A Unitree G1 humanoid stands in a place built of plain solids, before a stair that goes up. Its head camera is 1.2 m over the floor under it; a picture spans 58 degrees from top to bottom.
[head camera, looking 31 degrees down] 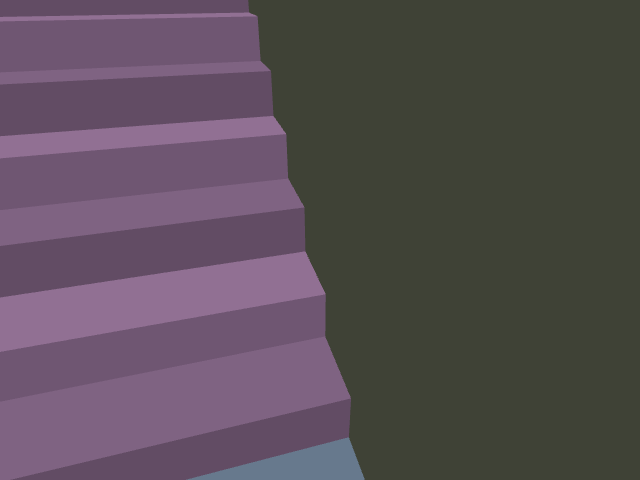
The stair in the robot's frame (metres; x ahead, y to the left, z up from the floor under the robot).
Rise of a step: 0.18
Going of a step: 0.26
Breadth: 1.13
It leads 16 degrees to the left of straight ahead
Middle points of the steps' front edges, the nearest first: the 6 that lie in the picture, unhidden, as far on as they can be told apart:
0.67 0.45 0.18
0.92 0.53 0.36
1.17 0.60 0.53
1.42 0.67 0.71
1.67 0.74 0.89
1.92 0.81 1.07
